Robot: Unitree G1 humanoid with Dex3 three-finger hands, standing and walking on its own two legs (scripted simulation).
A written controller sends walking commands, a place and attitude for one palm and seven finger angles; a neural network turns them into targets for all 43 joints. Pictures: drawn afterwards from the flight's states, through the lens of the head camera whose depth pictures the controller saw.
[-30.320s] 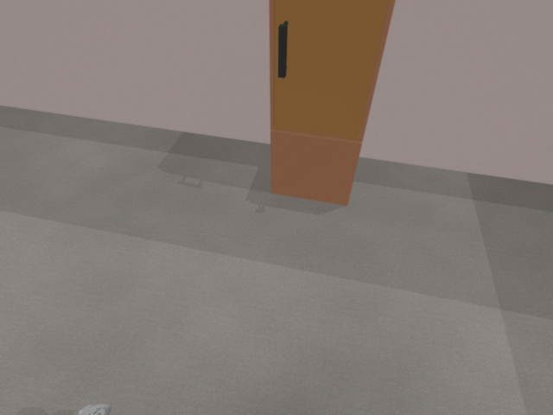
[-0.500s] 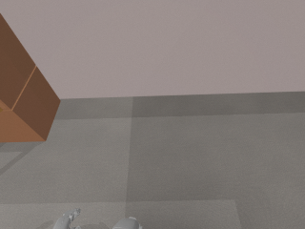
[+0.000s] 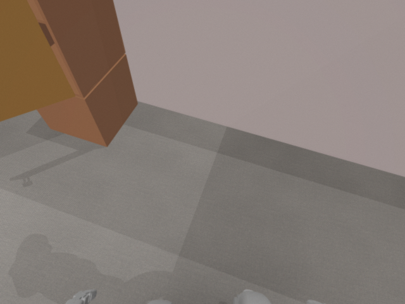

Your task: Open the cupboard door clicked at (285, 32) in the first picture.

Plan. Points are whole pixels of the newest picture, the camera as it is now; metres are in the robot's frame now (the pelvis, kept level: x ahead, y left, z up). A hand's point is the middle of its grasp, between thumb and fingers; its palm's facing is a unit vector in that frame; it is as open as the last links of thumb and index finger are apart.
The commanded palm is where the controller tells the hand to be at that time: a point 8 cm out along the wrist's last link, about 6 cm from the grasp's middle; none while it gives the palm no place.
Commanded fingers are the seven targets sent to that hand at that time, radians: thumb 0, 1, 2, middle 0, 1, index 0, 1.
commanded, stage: turn to face it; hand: left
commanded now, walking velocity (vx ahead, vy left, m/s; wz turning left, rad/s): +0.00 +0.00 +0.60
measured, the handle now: out of the picture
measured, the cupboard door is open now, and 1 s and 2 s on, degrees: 51 51 51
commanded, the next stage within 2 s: take the last steps up to it in 0.92 s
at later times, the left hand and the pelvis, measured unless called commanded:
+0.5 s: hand out of the picture +0.00 +0.19 -0.19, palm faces +0.35 -0.91 -0.21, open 7.4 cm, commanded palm none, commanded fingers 0.00 0.90 0.90 -0.20 -0.30 -0.20 -0.30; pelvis +0.01 -0.02 -0.02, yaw +19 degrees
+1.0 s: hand out of the picture +0.01 +0.15 -0.16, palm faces +0.51 -0.83 -0.24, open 7.4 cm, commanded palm none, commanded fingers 0.00 0.90 0.90 -0.20 -0.30 -0.20 -0.30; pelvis +0.04 -0.04 +0.00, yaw +30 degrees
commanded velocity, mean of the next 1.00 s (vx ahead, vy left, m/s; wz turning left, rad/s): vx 0.00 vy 0.00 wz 0.43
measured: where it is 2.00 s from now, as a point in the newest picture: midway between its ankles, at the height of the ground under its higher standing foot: (170, 297)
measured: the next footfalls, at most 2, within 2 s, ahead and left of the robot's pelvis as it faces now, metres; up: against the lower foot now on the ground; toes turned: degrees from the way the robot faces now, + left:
right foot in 0.12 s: +0.05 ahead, -0.15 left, +0.00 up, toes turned +3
left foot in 0.46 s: +0.02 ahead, +0.10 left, +0.00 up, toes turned +23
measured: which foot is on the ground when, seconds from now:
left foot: down 0.00-0.12, up 0.14-0.44, down 0.46-0.84, up 0.86-1.00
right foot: up 0.00-0.10, down 0.12-0.46, up 0.48-0.82, down 0.84-1.00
